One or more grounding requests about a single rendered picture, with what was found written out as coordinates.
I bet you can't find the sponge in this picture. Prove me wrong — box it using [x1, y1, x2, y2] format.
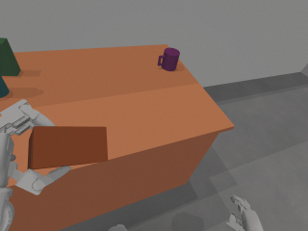
[27, 126, 108, 169]

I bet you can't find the robot left hand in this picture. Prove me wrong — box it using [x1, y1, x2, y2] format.
[0, 99, 71, 195]

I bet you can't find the robot right hand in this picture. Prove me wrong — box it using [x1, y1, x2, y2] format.
[226, 194, 264, 231]

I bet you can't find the left robot forearm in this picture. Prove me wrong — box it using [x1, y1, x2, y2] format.
[0, 187, 14, 231]

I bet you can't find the table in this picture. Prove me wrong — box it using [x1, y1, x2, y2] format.
[0, 44, 235, 231]

